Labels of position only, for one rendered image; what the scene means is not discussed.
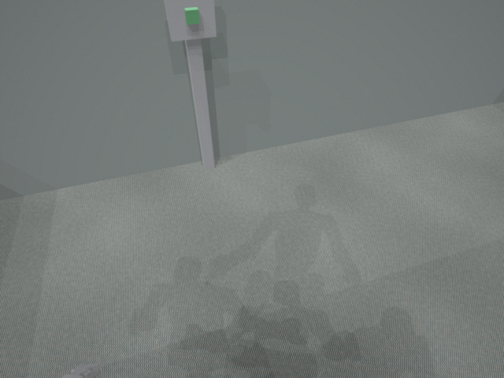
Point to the panel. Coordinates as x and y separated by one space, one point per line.
192 34

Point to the button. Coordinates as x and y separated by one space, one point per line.
192 15

